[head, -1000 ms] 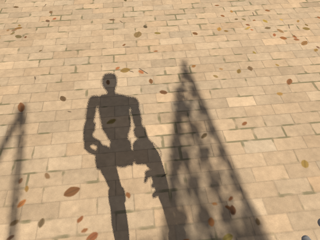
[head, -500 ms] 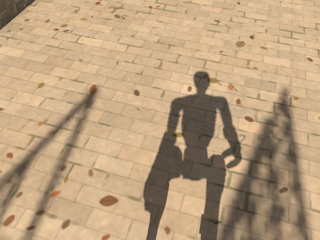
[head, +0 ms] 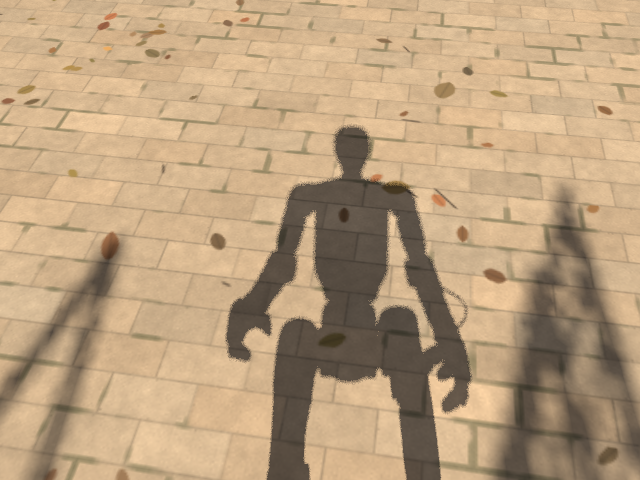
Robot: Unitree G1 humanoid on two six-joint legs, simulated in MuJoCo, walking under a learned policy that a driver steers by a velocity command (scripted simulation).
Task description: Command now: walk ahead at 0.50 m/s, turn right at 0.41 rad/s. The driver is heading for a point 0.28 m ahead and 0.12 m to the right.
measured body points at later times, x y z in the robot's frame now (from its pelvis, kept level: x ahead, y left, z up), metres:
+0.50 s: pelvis +0.21 -0.09 +0.01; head +0.25 -0.11 +0.45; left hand +0.35 +0.13 -0.12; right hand +0.31 -0.36 -0.13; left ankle +0.31 +0.07 -0.69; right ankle +0.25 -0.16 -0.73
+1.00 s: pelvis +0.27 -0.06 +0.01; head +0.30 -0.07 +0.45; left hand +0.40 +0.17 -0.14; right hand +0.32 -0.33 -0.14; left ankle +0.30 +0.06 -0.73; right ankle +0.25 -0.16 -0.73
